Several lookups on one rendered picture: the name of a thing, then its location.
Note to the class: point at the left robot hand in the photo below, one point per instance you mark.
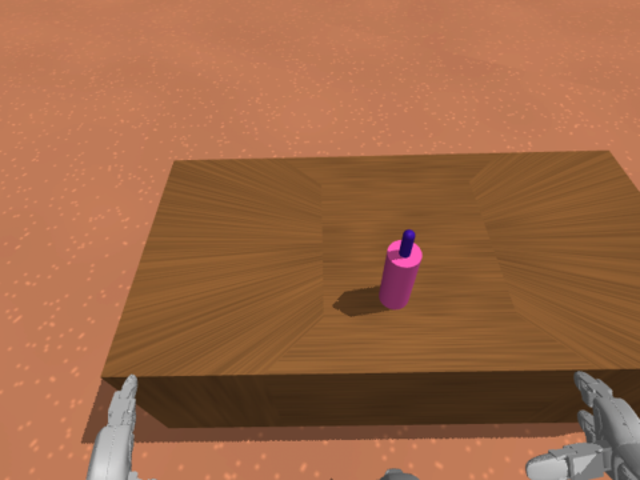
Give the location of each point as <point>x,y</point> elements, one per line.
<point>111,457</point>

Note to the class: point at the bottle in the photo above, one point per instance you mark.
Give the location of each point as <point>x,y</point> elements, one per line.
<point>401,266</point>

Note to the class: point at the right robot hand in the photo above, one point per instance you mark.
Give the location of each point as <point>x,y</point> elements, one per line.
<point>612,424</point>

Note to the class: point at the right robot arm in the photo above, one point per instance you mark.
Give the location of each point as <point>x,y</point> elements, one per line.
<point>625,462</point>

